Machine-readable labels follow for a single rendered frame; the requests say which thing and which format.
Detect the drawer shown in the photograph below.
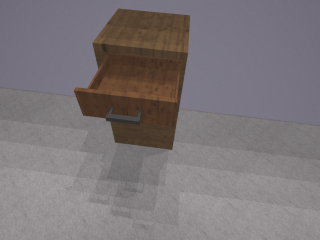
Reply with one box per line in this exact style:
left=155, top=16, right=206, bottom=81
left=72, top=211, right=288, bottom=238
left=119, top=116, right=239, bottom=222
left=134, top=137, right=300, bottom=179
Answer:
left=74, top=53, right=181, bottom=127

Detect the handle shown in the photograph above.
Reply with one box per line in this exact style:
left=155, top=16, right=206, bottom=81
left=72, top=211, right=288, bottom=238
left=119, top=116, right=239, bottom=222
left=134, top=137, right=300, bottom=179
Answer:
left=105, top=107, right=142, bottom=125

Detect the cabinet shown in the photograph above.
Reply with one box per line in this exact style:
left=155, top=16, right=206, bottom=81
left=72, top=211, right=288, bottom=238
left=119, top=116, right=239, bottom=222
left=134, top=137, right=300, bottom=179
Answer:
left=92, top=8, right=190, bottom=150

